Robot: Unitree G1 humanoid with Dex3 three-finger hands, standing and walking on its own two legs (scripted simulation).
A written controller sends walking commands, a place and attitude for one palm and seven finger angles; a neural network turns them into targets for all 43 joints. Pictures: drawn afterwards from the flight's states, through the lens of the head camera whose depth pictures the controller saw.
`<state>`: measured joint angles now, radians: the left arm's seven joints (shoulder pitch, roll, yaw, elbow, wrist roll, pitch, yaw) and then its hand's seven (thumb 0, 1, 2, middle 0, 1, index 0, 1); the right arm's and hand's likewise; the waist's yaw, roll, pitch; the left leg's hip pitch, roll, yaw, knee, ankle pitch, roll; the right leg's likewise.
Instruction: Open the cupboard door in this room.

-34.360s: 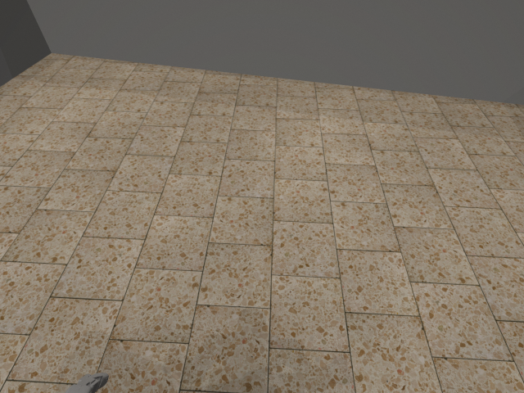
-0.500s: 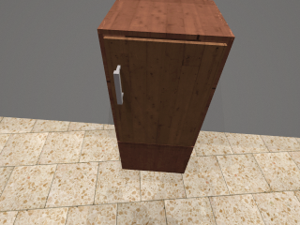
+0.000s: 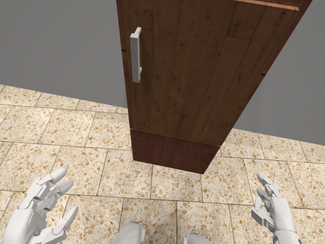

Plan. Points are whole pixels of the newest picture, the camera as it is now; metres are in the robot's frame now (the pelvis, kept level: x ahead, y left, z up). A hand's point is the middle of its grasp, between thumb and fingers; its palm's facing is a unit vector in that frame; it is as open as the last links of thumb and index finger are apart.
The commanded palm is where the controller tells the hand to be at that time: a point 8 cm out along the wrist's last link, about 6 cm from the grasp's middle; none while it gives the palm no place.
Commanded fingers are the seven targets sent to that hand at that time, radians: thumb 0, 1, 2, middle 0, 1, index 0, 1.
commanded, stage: raise the hand with hooked fingers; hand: left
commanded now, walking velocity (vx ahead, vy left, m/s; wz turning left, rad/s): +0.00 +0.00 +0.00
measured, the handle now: (137, 56) +0.57 +0.16 +0.12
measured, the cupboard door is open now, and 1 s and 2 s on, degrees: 0 0 0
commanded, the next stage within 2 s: move the hooked fingers beside the handle in 1.58 s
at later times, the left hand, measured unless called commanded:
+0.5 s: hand (56, 174) +0.22 +0.25 +0.07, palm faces -0.03 -1.00 -0.07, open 12.2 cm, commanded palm +0.20 +0.31 +0.09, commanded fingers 0.00 -0.31 0.38 -0.29 -1.08 -0.29 -1.08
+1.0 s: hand (40, 132) +0.28 +0.29 +0.13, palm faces -0.01 -1.00 -0.05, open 14.0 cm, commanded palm +0.26 +0.34 +0.13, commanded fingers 0.00 -0.50 0.30 -0.30 -1.20 -0.30 -1.20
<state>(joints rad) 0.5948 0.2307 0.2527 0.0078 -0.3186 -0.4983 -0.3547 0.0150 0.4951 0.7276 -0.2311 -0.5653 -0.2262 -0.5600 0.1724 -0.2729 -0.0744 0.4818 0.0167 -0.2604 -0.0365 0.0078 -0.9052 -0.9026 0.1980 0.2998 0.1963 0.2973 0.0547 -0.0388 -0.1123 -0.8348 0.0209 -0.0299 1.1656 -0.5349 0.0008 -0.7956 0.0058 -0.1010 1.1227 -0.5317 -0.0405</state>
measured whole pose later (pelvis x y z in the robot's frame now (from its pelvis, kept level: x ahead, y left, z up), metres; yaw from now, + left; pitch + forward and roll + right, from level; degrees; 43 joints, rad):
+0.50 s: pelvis +0.01 +0.02 +0.02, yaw +0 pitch +13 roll -3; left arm 0.36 0.31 0.32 0.05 -0.36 -0.34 -0.43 0.00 -0.09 0.48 -0.27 -0.94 -0.26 -0.93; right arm 0.27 -0.28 0.00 0.55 0.04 -0.21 -0.06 0.01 -0.90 -0.90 0.20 0.30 0.20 0.30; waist 0.00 0.03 -0.12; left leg -0.80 0.01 -0.01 1.07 -0.50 0.03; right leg -0.75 0.00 -0.08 1.00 -0.48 -0.01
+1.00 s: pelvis +0.01 +0.03 +0.04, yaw -1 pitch +8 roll -3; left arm 0.03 0.42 0.41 0.28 -0.37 -0.23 -0.49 -0.01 -0.49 0.31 -0.30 -1.20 -0.30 -1.19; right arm 0.28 -0.26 0.07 0.53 0.05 -0.21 -0.08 0.01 -0.90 -0.90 0.20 0.30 0.20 0.30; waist 0.01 0.02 -0.08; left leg -0.63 0.01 0.00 0.92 -0.43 0.04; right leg -0.58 0.00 -0.07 0.84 -0.40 0.00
